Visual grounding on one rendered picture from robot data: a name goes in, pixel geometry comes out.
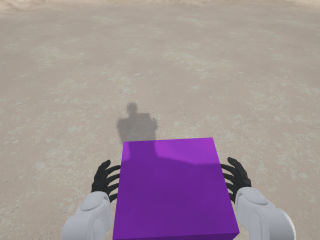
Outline left robot hand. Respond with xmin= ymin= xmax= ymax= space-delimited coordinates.
xmin=91 ymin=160 xmax=121 ymax=203

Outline carton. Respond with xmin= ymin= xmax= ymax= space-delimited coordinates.
xmin=112 ymin=137 xmax=240 ymax=240

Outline left robot forearm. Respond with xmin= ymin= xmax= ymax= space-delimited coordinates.
xmin=60 ymin=191 xmax=113 ymax=240

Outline right robot forearm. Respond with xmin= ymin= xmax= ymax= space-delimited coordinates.
xmin=235 ymin=187 xmax=296 ymax=240

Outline right robot hand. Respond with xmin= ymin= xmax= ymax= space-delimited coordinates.
xmin=220 ymin=157 xmax=252 ymax=204

